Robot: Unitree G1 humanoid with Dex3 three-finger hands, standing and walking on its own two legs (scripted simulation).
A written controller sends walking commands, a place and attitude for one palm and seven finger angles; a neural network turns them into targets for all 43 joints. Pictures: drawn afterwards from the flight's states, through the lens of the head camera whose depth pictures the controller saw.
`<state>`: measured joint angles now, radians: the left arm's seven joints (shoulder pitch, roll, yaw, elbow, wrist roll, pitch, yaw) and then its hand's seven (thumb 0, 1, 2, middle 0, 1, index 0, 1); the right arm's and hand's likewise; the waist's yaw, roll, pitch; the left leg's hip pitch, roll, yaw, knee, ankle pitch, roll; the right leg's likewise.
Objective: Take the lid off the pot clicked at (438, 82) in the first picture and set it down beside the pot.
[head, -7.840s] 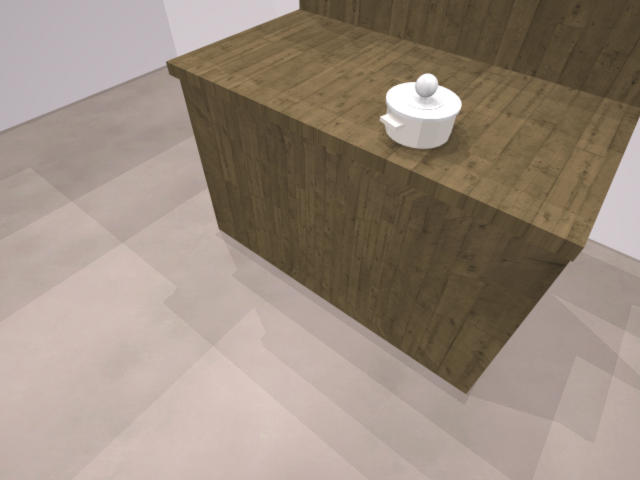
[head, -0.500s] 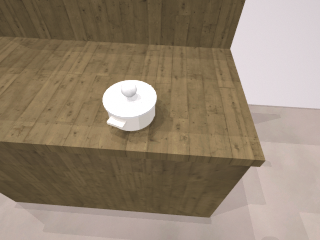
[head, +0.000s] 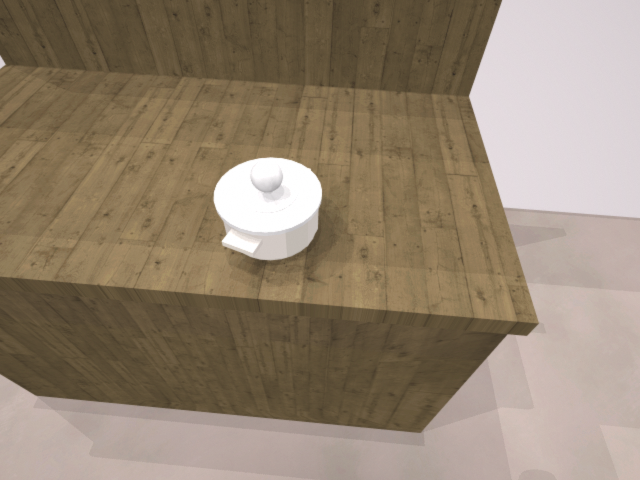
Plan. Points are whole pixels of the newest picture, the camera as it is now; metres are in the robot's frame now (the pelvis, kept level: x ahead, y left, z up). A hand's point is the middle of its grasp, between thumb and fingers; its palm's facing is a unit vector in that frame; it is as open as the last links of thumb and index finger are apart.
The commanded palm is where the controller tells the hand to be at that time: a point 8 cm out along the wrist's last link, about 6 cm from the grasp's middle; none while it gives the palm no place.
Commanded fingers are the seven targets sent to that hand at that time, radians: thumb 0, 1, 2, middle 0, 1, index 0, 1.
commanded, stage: look again from close up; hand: left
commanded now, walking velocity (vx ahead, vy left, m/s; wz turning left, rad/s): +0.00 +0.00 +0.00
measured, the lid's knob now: (266, 175) +0.50 +0.12 +0.09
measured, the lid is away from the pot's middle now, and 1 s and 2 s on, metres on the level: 0.00 0.00 0.00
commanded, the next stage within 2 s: lift the closed hand beside the body in 0.20 s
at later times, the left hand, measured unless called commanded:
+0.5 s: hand out of the picture +0.10 +0.21 -0.09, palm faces +0.16 -0.94 -0.29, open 6.6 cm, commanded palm +0.07 +0.25 -0.04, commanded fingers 0.00 0.90 0.90 -0.68 -0.83 -0.68 -0.83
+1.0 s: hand out of the picture +0.07 +0.25 +0.01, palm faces +0.30 -0.89 -0.33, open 3.1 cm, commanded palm +0.03 +0.29 +0.05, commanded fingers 0.00 0.90 0.90 -1.30 -1.50 -1.30 -1.50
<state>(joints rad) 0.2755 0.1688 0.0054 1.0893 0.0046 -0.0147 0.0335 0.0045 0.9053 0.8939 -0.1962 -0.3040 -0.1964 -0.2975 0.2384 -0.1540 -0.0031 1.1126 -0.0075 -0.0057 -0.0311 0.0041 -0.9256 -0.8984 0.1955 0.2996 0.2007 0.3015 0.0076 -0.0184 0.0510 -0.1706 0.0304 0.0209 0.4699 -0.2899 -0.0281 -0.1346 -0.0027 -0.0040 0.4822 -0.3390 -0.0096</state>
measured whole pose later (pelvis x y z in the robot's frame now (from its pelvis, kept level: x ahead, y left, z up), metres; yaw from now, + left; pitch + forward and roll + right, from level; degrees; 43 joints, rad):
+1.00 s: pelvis -0.05 +0.02 +0.00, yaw +2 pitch -5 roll -1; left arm 0.64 0.24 0.12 -0.13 -0.02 -0.05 0.08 0.02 0.90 0.89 -1.22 -1.43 -1.22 -1.42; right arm 0.23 -0.17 0.04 0.60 0.00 -0.16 -0.07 0.01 -0.90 -0.90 0.20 0.30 0.20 0.30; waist 0.06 0.03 0.03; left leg -0.19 0.01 -0.01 0.51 -0.24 0.00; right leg -0.12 -0.02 -0.03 0.48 -0.28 0.02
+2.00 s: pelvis -0.03 +0.01 +0.00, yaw +1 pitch -2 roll +0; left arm 0.55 0.40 0.20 -0.47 0.34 -0.01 0.13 0.01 0.87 0.90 -1.29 -1.48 -1.29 -1.48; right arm 0.20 -0.23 0.02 0.58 -0.02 -0.09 -0.04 0.01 -0.90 -0.90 0.20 0.30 0.20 0.30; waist 0.08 0.06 0.01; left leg -0.21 0.02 0.01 0.50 -0.26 -0.01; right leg -0.15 -0.02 -0.02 0.49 -0.30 0.01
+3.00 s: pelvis -0.08 +0.03 +0.00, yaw +2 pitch -4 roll +0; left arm -0.14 0.67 0.03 -0.11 0.75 0.05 -0.36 0.00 -0.31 1.49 -0.85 -0.11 -0.85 -0.10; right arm 0.13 -0.28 0.03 0.58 0.04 0.05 0.00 0.01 -0.90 -0.90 0.20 0.30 0.20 0.30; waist 0.06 0.12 0.03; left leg -0.23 -0.02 0.01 0.44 -0.16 0.02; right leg -0.18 -0.05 -0.02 0.46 -0.22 0.03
